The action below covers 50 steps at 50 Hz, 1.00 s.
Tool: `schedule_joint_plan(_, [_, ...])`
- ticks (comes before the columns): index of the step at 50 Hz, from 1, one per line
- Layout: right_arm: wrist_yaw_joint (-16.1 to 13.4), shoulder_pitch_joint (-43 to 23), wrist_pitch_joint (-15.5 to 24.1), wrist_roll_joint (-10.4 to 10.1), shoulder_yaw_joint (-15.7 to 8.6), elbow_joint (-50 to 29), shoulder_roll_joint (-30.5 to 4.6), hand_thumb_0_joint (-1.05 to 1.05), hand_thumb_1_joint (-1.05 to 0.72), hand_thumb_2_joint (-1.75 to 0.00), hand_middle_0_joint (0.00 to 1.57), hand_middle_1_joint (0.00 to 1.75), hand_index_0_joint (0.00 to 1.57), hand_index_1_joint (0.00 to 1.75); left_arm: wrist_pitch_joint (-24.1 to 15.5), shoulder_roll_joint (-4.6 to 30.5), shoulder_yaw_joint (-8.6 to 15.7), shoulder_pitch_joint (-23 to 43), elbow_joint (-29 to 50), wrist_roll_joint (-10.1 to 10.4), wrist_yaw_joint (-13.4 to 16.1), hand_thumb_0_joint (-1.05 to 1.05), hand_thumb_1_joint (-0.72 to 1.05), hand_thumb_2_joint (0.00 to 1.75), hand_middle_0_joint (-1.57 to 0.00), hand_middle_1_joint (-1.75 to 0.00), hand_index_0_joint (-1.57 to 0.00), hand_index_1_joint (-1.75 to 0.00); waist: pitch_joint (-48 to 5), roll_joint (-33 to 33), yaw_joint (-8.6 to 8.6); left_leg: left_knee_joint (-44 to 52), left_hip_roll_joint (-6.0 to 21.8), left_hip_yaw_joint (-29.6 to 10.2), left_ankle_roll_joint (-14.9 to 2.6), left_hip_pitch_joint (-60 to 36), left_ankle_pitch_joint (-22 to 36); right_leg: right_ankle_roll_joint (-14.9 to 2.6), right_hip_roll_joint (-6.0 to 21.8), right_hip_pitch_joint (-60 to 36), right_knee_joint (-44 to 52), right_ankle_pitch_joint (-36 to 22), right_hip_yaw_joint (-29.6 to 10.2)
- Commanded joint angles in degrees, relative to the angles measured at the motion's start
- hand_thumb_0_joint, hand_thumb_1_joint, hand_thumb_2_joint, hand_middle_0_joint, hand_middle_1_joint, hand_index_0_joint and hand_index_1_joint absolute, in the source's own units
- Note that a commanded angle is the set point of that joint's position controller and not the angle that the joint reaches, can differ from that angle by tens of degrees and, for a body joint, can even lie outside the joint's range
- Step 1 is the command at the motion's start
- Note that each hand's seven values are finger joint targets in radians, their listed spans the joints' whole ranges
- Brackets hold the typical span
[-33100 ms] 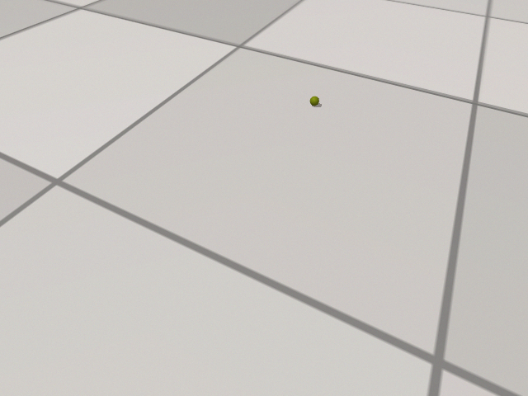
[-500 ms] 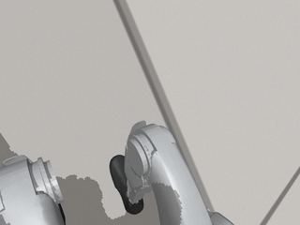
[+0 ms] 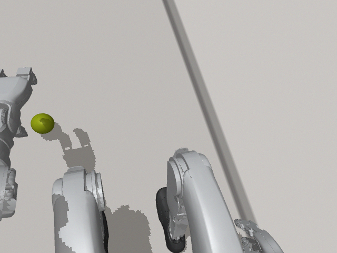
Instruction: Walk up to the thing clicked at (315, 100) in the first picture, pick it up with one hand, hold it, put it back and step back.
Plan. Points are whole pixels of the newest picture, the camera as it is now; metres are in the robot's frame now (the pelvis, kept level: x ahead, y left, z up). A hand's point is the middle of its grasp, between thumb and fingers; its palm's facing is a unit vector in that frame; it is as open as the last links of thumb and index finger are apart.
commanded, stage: withdraw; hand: left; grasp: from above
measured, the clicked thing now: (42, 123) +0.50 +0.27 -0.32
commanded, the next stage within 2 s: home in 0.14 s
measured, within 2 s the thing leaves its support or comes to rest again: neither
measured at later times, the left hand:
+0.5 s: hand (4, 109) +0.48 +0.31 -0.16, palm faces -0.30 -0.15 -0.94, open 12.2 cm
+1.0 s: hand out of the picture +0.30 +0.25 +0.06, palm faces -0.12 -0.82 -0.56, open 7.4 cm
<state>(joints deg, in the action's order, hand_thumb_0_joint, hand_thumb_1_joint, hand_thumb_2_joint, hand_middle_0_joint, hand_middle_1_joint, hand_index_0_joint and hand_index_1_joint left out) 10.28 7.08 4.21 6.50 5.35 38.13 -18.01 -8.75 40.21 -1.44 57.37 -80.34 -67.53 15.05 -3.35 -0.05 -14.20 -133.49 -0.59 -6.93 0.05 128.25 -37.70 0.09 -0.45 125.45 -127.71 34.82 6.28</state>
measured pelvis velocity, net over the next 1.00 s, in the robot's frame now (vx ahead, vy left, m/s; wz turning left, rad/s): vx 0.01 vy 0.00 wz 0.08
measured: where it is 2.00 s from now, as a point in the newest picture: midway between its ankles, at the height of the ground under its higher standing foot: (137, 243)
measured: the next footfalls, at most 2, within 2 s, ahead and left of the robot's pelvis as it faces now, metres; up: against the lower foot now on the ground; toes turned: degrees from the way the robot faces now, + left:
none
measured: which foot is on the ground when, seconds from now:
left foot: down 0.00-1.00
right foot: down 0.00-1.00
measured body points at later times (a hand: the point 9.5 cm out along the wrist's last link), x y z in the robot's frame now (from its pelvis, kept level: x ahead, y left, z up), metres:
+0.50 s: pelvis +0.02 +0.01 -0.01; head +0.25 +0.07 +0.37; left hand +0.50 +0.31 -0.10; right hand +0.06 -0.26 -0.11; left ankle +0.09 +0.12 -0.32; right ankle +0.12 -0.11 -0.32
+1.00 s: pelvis +0.01 +0.00 +0.17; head +0.15 +0.05 +0.60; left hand +0.30 +0.29 +0.10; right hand +0.24 -0.23 +0.08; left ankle +0.09 +0.12 -0.32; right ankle +0.12 -0.11 -0.32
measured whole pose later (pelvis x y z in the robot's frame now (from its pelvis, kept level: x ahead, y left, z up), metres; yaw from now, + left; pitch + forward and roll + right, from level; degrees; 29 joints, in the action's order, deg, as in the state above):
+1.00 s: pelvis +0.01 +0.00 +0.17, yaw +5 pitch +28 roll -5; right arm 0.3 4.2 3.6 -1.6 -0.9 33.0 -15.1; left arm 8.3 21.4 1.8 6.4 -22.0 -18.1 4.0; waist -11.6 1.4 -3.0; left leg -103.0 -0.6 -4.4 -0.1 95.6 -36.0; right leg 0.2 -0.1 93.5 -99.1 34.2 3.8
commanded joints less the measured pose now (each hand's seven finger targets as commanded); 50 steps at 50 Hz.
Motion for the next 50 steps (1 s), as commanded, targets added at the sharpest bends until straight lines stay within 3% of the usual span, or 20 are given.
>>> schedule_joint_plan(1, [-2.5,11.1,-0.7,0.1,-2.8,-0.4,-12.3,0.00,-0.90,-0.90,0.20,0.30,0.20,0.30,-1.9,15.7,2.9,16.8,2.5,-2.5,3.4,0.00,-0.54,1.03,-0.07,-1.02,-0.06,-1.03,-30.4,12.1,-1.65,12.9,-1.4,4.6,-2.10,-16.2,-0.2,-2.80,-2.8,-18.8,13.6,1.9,-0.2])
schedule_joint_plan(4, [-3.0,11.1,-0.5,0.5,-2.3,-0.6,-12.5,0.00,-0.90,-0.90,0.20,0.30,0.20,0.30,-3.3,16.1,3.0,18.0,0.8,-3.4,5.4,0.00,-0.53,1.02,-0.07,-1.02,-0.07,-1.02,-30.1,12.7,-2.64,12.2,-1.1,3.9,-1.98,-16.5,-0.6,-2.86,-2.9,-17.2,12.3,2.4,0.2])
schedule_joint_plan(7, [-3.3,12.7,0.3,1.0,-2.2,0.3,-13.3,0.00,-0.90,-0.90,0.20,0.30,0.20,0.30,-4.5,17.6,4.3,18.3,-1.5,-4.4,7.9,0.00,-0.54,1.02,-0.07,-1.01,-0.07,-1.02,-31.9,12.9,-3.06,10.7,-1.0,3.8,-2.09,-17.9,2.4,-2.49,-2.6,-16.8,10.8,-1.4,1.4])
schedule_joint_plan(11, [-3.3,14.5,1.4,2.1,-2.8,1.4,-14.9,0.00,-0.90,-0.90,0.20,0.30,0.20,0.30,-5.8,20.8,7.9,19.3,3.5,-5.2,11.3,0.00,-0.53,1.00,-0.07,-1.01,-0.07,-1.01,-37.0,19.9,-2.31,9.9,-0.9,3.7,-1.08,-24.6,8.1,-2.78,-2.1,-15.1,7.8,-7.5,3.5])
schedule_joint_plan(14, [-2.8,14.3,1.6,1.7,-5.1,1.0,-14.9,0.00,-0.88,-0.89,0.20,0.30,0.20,0.30,-5.0,21.6,10.1,15.6,13.8,-4.0,13.1,0.00,-0.36,0.90,-0.23,-0.84,-0.22,-0.84,-47.5,28.0,0.63,12.1,-0.3,3.1,0.01,-35.3,12.9,-3.08,-1.7,-14.9,5.5,-11.4,3.7])
schedule_joint_plan(15, [-2.5,14.7,1.7,1.9,-5.7,1.1,-15.1,0.00,-0.88,-0.89,0.20,0.30,0.20,0.30,-4.3,21.1,10.0,15.5,15.3,-3.4,13.3,0.00,-0.28,0.94,-0.25,-0.76,-0.23,-0.76,-48.3,28.7,0.23,11.8,-0.2,3.3,0.11,-36.6,14.0,-3.24,-1.5,-14.5,5.4,-12.4,3.6])
schedule_joint_plan(16, [-2.5,14.7,1.6,1.7,-6.4,1.0,-15.3,0.00,-0.88,-0.89,0.20,0.30,0.20,0.30,-3.8,22.5,11.7,15.2,19.3,-2.3,13.7,0.00,-0.20,0.92,-0.25,-0.68,-0.22,-0.68,-51.5,30.3,1.72,12.5,-0.3,3.6,0.22,-38.2,15.5,-3.31,-1.3,-15.5,5.5,-13.4,3.2])
schedule_joint_plan(17, [-2.4,15.1,1.4,1.4,-7.5,1.0,-15.7,0.00,-0.89,-0.90,0.20,0.30,0.20,0.30,-2.8,22.1,12.3,14.3,20.5,-1.3,13.7,0.00,-0.12,0.91,-0.24,-0.62,-0.22,-0.65,-51.8,30.8,1.75,13.3,-0.3,3.2,0.43,-38.6,16.1,-3.48,-0.9,-14.5,5.3,-13.7,3.2])
schedule_joint_plan(18, [-2.2,15.5,1.4,1.1,-7.9,0.9,-14.8,0.00,-0.89,-0.90,0.20,0.30,0.20,0.30,-1.9,20.8,11.6,13.7,21.7,-0.2,13.3,0.00,-0.04,0.94,-0.24,-0.62,-0.22,-0.64,-52.4,31.3,1.89,13.9,-0.1,3.5,0.25,-39.2,15.8,-3.57,-1.0,-15.2,6.0,-13.6,2.8])
schedule_joint_plan(19, [-2.1,16.2,1.1,0.7,-8.6,1.0,-14.6,0.00,-0.89,-0.90,0.20,0.30,0.20,0.30,-0.9,20.3,12.2,12.8,23.3,1.1,12.9,0.00,-0.01,0.91,-0.24,-0.60,-0.22,-0.62,-53.2,30.7,2.48,15.0,-0.1,3.8,0.06,-39.2,15.4,-3.34,-0.9,-16.1,7.2,-13.6,2.5])
schedule_joint_plan(22, [-1.6,17.7,0.7,-0.5,-9.6,2.3,-13.5,0.00,-0.89,-0.90,0.20,0.30,0.20,0.30,2.0,15.3,10.2,8.9,22.7,5.6,9.5,0.00,0.19,0.85,-0.22,-0.48,-0.20,-0.50,-52.2,26.7,3.70,17.2,0.0,4.3,-0.72,-38.3,14.1,-3.12,-1.2,-18.8,11.2,-12.9,1.6])
schedule_joint_plan(26, [-1.5,17.5,-0.3,-2.7,-10.4,1.3,-12.1,0.00,-0.89,-0.90,0.20,0.30,0.20,0.30,6.7,4.6,6.0,-4.9,25.9,15.3,2.5,0.00,0.42,0.93,-0.23,-0.48,-0.21,-0.49,-48.3,17.9,5.55,22.3,-0.4,4.1,-1.63,-36.3,12.3,-2.66,-1.5,-24.4,17.2,-11.5,0.7])
schedule_joint_plan(29, [-2.3,14.7,-1.2,-4.6,-10.6,-1.5,-12.0,0.00,-0.89,-0.90,0.20,0.30,0.20,0.30,9.2,2.4,4.8,-11.6,34.5,22.8,-3.6,0.00,0.60,1.02,-0.24,-0.50,-0.23,-0.51,-43.8,11.8,5.69,26.2,-0.3,2.8,-2.08,-35.0,11.2,-2.19,-1.6,-28.8,20.4,-11.8,0.3])
schedule_joint_plan(31, [-3.2,12.9,-1.8,-5.4,-10.5,-3.0,-11.4,0.00,-0.89,-0.90,0.20,0.30,0.20,0.30,10.4,2.3,5.9,-17.0,38.0,27.1,-7.1,0.00,0.74,1.07,-0.25,-0.50,-0.24,-0.50,-42.3,5.5,6.48,27.0,-0.2,3.1,-2.63,-34.0,11.7,-1.89,-1.8,-33.7,23.4,-12.9,-0.6])
schedule_joint_plan(32, [-3.6,12.0,-1.9,-5.6,-10.3,-3.8,-10.4,0.00,-0.89,-0.90,0.20,0.30,0.20,0.30,10.5,-0.7,4.6,-18.9,40.8,29.6,-8.6,0.00,0.81,1.08,-0.25,-0.48,-0.24,-0.49,-40.6,3.7,6.10,27.7,-0.2,3.6,-2.87,-32.8,10.8,-1.62,-1.7,-35.4,24.9,-12.7,-1.1])
schedule_joint_plan(34, [-4.9,10.4,-1.4,-6.0,-10.3,-4.6,-9.6,0.00,-0.90,-0.90,0.20,0.30,0.20,0.30,10.0,-2.1,4.7,-20.3,48.0,33.7,-10.5,0.00,0.94,1.01,-0.23,-0.38,-0.22,-0.38,-40.0,2.5,6.49,29.4,-0.3,3.7,-3.02,-34.1,9.8,-1.54,-1.4,-38.2,27.8,-11.8,-1.8])
schedule_joint_plan(38, [-6.6,7.0,-0.4,-6.8,-10.5,-7.0,-7.8,0.00,-0.90,-0.90,0.20,0.30,0.20,0.30,8.7,-3.4,6.9,-27.0,57.2,38.8,-11.0,0.00,0.90,0.90,-0.20,-0.30,-0.20,-0.30,-38.5,4.1,8.53,34.1,-0.4,4.5,-2.78,-37.9,6.8,-1.75,-1.0,-41.4,32.4,-8.2,-3.3])
schedule_joint_plan(41, [-8.1,4.5,0.0,-7.5,-10.1,-8.7,-7.0,0.00,-0.90,-0.90,0.20,0.30,0.20,0.30,9.0,-3.6,8.9,-29.8,62.9,40.8,-9.4,0.00,0.90,0.90,-0.20,-0.30,-0.20,-0.30,-38.9,8.6,10.07,39.6,0.0,4.1,-2.20,-44.9,3.2,-1.95,-0.8,-42.2,35.5,-5.0,-4.0])
schedule_joint_plan(44, [-9.5,2.5,0.6,-8.2,-9.8,-9.6,-7.0,0.00,-0.90,-0.90,0.20,0.30,0.20,0.30,11.3,-7.4,7.4,-35.1,66.5,44.2,-9.0,0.00,0.90,0.90,-0.20,-0.30,-0.20,-0.30,-36.7,10.8,9.94,46.0,0.5,1.8,-1.51,-51.1,0.5,-1.84,-0.6,-43.3,38.0,-3.5,-3.5])
schedule_joint_plan(50, [-12.6,-0.4,2.0,-9.0,-8.8,-12.5,-5.9,0.00,-0.90,-0.90,0.20,0.30,0.20,0.30,18.0,-12.0,6.0,-47.4,73.9,55.8,-9.8,0.00,0.90,0.90,-0.20,-0.30,-0.20,-0.30,-31.4,6.5,9.57,55.9,0.6,-0.2,-1.94,-59.1,-6.5,-1.14,-1.0,-51.1,48.4,1.7,-4.0])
